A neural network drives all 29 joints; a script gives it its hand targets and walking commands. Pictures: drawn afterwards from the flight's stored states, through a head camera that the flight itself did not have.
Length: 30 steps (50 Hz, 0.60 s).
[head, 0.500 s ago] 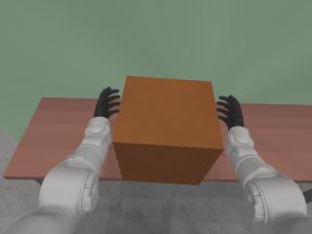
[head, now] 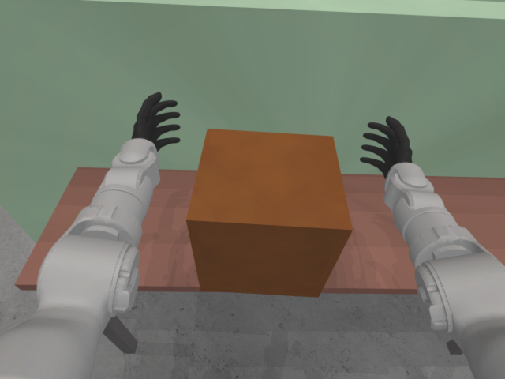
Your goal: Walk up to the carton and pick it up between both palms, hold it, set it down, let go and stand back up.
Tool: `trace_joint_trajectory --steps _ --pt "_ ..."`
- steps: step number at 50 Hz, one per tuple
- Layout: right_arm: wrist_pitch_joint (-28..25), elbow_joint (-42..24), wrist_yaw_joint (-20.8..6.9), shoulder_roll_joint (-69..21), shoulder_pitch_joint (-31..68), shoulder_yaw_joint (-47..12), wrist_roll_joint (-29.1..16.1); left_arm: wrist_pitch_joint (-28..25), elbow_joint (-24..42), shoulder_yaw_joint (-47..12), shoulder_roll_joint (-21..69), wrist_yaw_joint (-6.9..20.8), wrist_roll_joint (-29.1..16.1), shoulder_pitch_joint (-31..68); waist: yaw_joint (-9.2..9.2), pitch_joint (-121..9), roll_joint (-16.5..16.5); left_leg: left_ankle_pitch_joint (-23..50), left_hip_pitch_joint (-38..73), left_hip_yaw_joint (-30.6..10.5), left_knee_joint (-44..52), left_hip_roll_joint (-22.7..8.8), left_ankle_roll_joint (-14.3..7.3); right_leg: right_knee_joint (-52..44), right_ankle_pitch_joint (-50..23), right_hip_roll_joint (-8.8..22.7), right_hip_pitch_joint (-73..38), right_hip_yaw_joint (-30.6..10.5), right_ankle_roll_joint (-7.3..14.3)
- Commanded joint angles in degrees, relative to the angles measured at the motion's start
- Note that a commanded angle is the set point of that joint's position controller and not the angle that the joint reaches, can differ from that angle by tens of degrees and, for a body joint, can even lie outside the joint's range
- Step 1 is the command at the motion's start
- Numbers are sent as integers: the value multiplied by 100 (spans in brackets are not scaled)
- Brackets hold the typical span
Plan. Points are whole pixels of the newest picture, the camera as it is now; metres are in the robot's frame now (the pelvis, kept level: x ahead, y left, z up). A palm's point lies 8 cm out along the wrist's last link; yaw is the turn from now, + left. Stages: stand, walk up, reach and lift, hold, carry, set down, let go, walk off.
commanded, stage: set down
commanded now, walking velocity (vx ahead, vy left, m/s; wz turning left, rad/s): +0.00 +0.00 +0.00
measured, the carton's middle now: (264, 215) +0.42 -0.04 +0.00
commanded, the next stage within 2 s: none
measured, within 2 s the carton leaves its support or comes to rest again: neither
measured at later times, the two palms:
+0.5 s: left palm (146, 153) +0.44 +0.16 +0.15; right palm (398, 158) +0.41 -0.24 +0.16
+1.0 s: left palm (135, 212) +0.38 +0.18 +0.08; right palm (409, 212) +0.34 -0.25 +0.10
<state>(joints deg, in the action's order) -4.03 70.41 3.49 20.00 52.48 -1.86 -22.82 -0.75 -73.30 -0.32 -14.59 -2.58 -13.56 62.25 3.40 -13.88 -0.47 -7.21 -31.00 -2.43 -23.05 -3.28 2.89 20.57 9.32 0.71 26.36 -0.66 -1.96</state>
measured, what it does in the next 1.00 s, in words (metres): stands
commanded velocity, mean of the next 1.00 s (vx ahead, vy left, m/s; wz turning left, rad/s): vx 0.00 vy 0.00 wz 0.00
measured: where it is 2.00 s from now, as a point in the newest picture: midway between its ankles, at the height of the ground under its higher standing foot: outside the picture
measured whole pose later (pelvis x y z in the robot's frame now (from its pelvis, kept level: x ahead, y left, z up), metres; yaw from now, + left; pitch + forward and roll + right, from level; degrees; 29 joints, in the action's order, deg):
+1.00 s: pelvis -0.02 +0.00 +0.00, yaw +0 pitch +8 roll -1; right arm -4.4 52.1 3.9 20.0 34.5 -1.9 -22.8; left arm 3.2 -45.9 -0.4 -15.0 0.1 -11.5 35.1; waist 3.4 -7.9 -0.5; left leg -6.2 -25.3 -2.4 -23.1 -3.3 2.9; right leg 20.6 8.3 0.7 20.6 -0.7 -2.0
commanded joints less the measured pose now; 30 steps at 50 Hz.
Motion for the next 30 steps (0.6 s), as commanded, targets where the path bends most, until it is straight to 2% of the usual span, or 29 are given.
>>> trace_joint_trajectory --steps 1,3,4,5,7,8,9,12,16,24,29,30 --pt "172 -1412 37 1383 2987 326 -91 374 1219 -625 -1201 35 -218 2796 372 -2790 316 1673 3328 417 -610 267 118 -183 -1691 -453 -35 555 98" --pt "350 -1312 55 1377 3031 304 -27 554 1088 -602 -1256 50 -168 2879 383 -2493 210 1345 3207 407 -509 275 74 -219 -1461 -435 -121 536 106" --pt "392 -1485 80 1404 3033 390 4 627 1245 -567 -1268 54 -161 2841 380 -2587 222 1353 3249 430 -485 278 84 -224 -1510 -430 -226 544 98" --pt "468 -1350 82 1361 3066 393 26 689 1170 -602 -1234 58 -171 2883 431 -2460 184 1261 3209 404 -462 273 78 -237 -1418 -441 -195 557 102" --pt "545 -1330 106 1391 3007 387 88 804 1157 -530 -1237 62 -92 2731 397 -2323 173 1229 3228 430 -422 285 70 -256 -1395 -426 -291 542 91" --pt "562 -1447 117 1358 2759 334 86 837 1359 -465 -1266 74 -52 2591 411 -2391 118 1268 3284 429 -398 291 54 -245 -1522 -417 -483 536 97" --pt "594 -1415 141 1304 2856 334 87 856 1337 -400 -1332 77 0 2676 355 -2307 156 1204 3217 438 -378 308 41 -244 -1439 -415 -491 517 91" --pt "634 -1402 146 1286 2572 244 73 946 1337 -379 -1223 113 84 2312 395 -2052 103 1092 3209 407 -314 309 24 -271 -1387 -415 -640 511 89" --pt "565 -1760 190 1264 2298 238 62 943 1784 -259 -1213 140 159 2089 367 -2147 143 1231 3310 399 -270 338 36 -243 -1572 -426 -925 516 67" --pt "515 -1818 168 1056 1486 112 72 876 2435 -73 -1098 213 317 1333 333 -1979 129 1119 3383 368 -151 375 0 -258 -1463 -428 -1162 484 42" --pt "359 -2052 141 888 894 -24 1 729 3002 128 -1032 241 415 727 203 -1954 146 1210 3399 353 -114 397 -15 -251 -1461 -433 -1326 461 37" --pt "342 -2157 138 919 1101 -5 3 692 3045 147 -1113 232 372 854 139 -1943 174 1158 3325 377 -123 404 -12 -241 -1327 -424 -1233 452 20"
